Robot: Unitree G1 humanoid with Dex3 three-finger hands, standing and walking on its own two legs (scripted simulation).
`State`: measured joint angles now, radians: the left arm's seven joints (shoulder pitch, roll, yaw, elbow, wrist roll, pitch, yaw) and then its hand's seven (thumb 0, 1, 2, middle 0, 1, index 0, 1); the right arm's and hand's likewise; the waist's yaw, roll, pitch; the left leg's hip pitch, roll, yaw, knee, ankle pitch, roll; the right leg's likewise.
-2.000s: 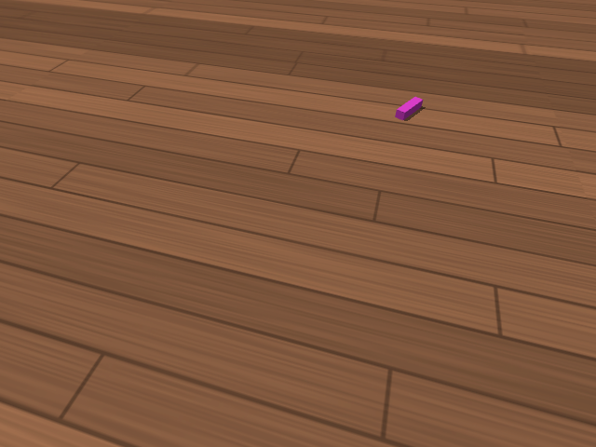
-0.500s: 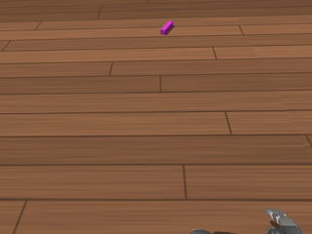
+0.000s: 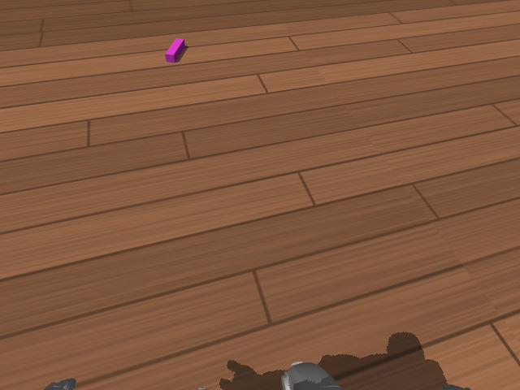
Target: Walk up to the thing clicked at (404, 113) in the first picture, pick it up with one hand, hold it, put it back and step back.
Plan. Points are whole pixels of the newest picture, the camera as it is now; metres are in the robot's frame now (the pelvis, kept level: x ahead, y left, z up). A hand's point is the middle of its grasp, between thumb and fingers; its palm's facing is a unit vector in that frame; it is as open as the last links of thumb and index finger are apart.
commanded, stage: walk up
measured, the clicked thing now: (175, 50) +2.31 +0.48 -0.72
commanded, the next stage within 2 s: stand in 1.16 s
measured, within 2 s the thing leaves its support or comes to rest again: neither
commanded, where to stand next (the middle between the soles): +0.05 -0.02 m, yaw -12 degrees
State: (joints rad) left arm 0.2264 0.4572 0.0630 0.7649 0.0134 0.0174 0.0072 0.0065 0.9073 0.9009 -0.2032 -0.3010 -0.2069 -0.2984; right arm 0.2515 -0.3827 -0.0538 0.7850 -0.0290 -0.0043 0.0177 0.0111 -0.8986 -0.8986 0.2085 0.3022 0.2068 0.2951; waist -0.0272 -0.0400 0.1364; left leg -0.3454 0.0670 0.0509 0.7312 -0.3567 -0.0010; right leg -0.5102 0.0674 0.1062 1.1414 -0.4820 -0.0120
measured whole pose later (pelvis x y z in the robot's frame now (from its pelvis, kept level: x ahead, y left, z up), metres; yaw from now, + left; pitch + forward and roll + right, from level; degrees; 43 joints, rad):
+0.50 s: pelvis -0.01 +0.00 -0.01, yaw -11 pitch -3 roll +0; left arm 0.22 0.40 0.03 0.84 0.01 0.00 0.00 0.01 0.91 0.90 -0.20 -0.30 -0.21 -0.30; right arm 0.25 -0.38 -0.03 0.85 -0.03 -0.03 0.01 0.01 -0.90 -0.90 0.21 0.30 0.21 0.29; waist -0.02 -0.02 0.10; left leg -0.35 0.06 0.04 0.77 -0.37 0.00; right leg -0.40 0.05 0.10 0.91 -0.52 -0.02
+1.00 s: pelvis -0.01 +0.00 +0.02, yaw -15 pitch -3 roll +0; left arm 0.13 0.36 0.00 1.05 0.00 -0.02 -0.01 0.01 0.91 0.90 -0.20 -0.30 -0.21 -0.30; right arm 0.14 -0.37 0.00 1.04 -0.01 -0.02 0.02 0.01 -0.90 -0.90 0.21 0.30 0.21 0.29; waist 0.00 0.00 0.06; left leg -0.20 0.05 0.06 0.52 -0.26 -0.02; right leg -0.23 0.02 0.10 0.54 -0.26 0.01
